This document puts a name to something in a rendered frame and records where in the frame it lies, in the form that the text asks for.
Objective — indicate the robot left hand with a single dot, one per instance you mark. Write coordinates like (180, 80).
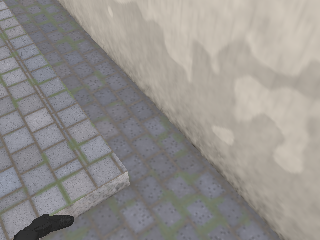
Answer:
(44, 225)

